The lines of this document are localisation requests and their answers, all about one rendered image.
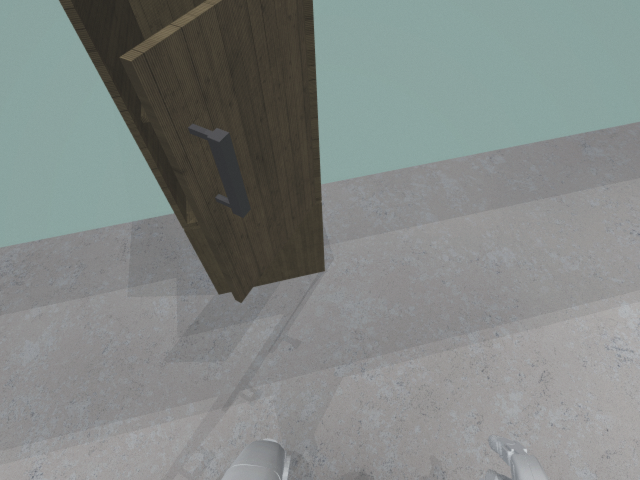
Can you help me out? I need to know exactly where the right robot hand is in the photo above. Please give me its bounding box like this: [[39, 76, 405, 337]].
[[479, 435, 548, 480]]

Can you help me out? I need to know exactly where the left robot thigh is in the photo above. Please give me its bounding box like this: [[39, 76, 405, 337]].
[[221, 440, 291, 480]]

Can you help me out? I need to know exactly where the cupboard door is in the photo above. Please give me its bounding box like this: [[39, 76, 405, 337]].
[[119, 0, 316, 303]]

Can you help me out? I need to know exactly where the handle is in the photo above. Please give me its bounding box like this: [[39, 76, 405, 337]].
[[188, 124, 251, 218]]

